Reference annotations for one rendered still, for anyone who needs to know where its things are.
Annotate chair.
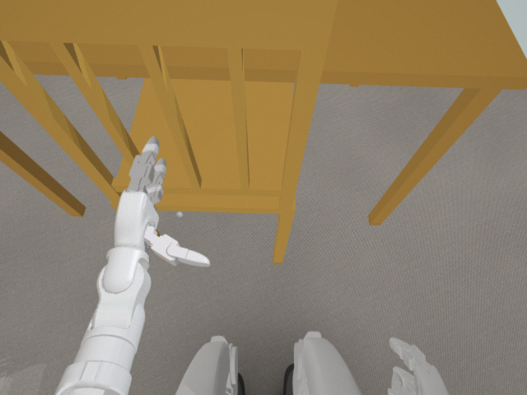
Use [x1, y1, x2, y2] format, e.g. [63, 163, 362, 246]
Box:
[0, 0, 338, 264]

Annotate robot right hand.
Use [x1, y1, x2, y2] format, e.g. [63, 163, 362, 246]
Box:
[388, 337, 450, 395]

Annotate left robot shin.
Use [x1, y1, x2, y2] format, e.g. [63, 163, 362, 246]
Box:
[210, 336, 238, 395]

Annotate table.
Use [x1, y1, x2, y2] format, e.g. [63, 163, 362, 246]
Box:
[0, 0, 527, 225]

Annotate robot left forearm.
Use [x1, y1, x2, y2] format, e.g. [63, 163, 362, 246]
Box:
[54, 246, 151, 395]

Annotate robot left hand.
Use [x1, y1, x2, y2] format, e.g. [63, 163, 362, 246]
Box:
[114, 136, 210, 267]

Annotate robot right thigh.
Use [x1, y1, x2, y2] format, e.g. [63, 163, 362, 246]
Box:
[294, 337, 362, 395]

